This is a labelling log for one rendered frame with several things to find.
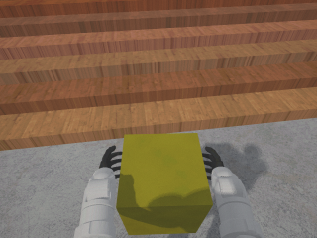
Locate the robot left forearm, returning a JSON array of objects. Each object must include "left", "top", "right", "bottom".
[{"left": 73, "top": 167, "right": 117, "bottom": 238}]

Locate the carton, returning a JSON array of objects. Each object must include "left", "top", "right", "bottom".
[{"left": 116, "top": 133, "right": 213, "bottom": 235}]

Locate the left robot hand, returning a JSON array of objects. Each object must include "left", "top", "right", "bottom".
[{"left": 99, "top": 145, "right": 123, "bottom": 179}]

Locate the robot right forearm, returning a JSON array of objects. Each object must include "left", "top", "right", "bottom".
[{"left": 211, "top": 166, "right": 264, "bottom": 238}]

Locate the right robot hand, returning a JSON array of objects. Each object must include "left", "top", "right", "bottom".
[{"left": 202, "top": 146, "right": 224, "bottom": 180}]

